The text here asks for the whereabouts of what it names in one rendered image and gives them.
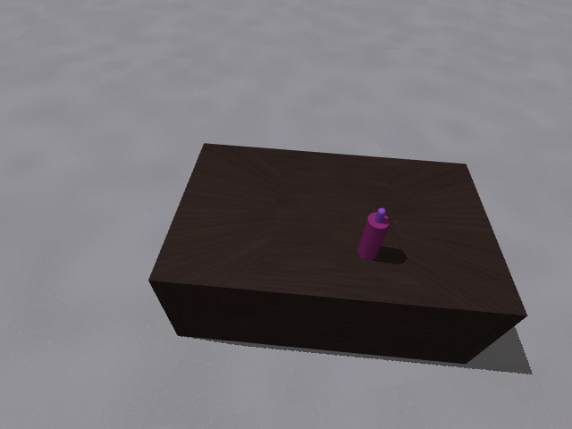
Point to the bottle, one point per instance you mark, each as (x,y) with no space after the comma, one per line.
(376,226)

